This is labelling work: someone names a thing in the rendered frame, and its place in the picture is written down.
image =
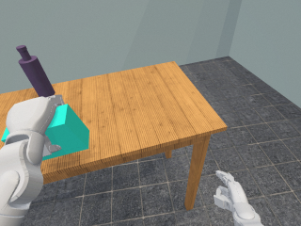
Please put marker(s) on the robot left hand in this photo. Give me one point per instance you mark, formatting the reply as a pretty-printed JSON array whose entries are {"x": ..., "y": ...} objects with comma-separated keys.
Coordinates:
[{"x": 35, "y": 115}]

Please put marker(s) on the sponge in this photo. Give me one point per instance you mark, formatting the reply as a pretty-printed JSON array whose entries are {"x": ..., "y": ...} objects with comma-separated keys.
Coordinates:
[{"x": 65, "y": 130}]

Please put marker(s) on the robot right hand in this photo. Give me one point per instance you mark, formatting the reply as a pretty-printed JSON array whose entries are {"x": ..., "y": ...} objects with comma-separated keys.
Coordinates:
[{"x": 225, "y": 198}]

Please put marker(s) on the table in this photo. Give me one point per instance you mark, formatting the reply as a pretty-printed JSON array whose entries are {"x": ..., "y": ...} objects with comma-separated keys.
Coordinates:
[{"x": 130, "y": 115}]

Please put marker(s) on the robot right forearm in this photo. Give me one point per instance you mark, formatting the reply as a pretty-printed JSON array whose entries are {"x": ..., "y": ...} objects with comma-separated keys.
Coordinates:
[{"x": 245, "y": 215}]

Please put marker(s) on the robot left forearm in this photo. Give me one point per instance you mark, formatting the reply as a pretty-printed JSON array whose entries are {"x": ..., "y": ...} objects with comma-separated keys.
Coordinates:
[{"x": 21, "y": 180}]

